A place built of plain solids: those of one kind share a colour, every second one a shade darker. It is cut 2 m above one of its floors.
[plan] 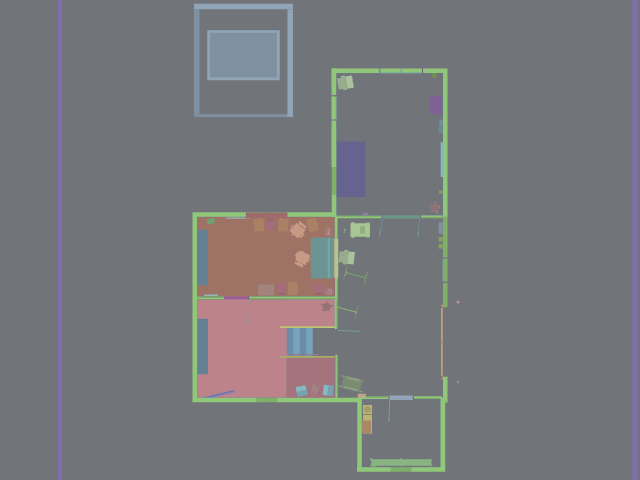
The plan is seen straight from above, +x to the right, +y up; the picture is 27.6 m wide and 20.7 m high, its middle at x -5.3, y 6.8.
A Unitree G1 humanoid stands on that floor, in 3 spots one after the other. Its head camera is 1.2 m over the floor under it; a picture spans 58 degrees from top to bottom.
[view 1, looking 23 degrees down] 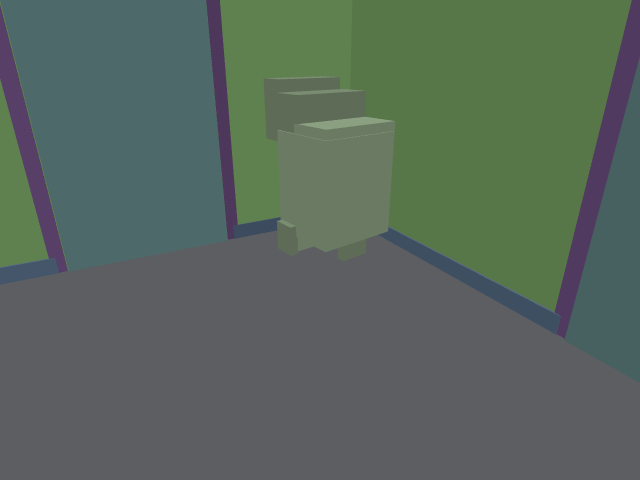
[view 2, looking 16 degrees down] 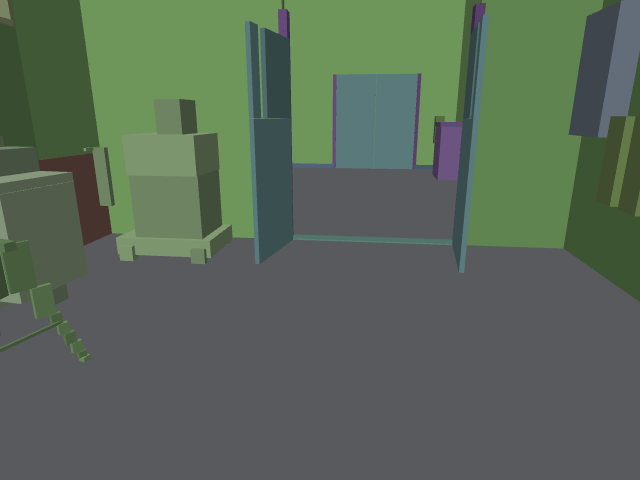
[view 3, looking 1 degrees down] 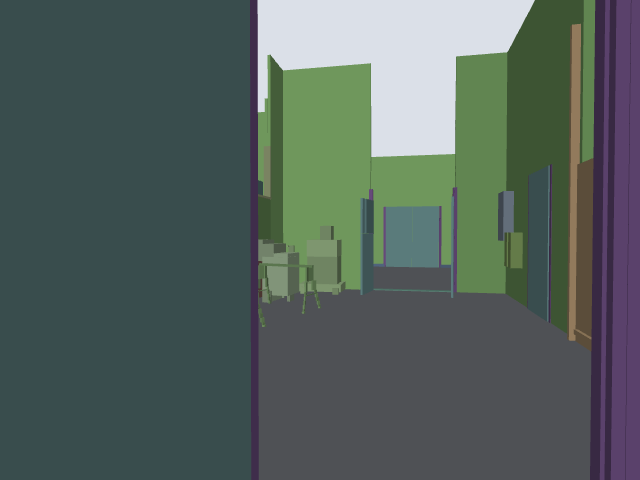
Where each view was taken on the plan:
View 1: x -1.80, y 12.20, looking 151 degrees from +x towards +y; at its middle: test_set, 2.60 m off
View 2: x -1.80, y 3.60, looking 97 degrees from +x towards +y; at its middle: stone_sill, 4.33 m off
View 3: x -1.80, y -1.30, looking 102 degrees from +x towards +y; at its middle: breaker_truck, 8.53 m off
